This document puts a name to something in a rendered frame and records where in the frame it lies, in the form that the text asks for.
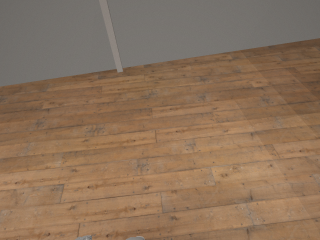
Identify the panel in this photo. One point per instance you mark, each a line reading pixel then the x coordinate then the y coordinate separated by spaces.
pixel 111 34

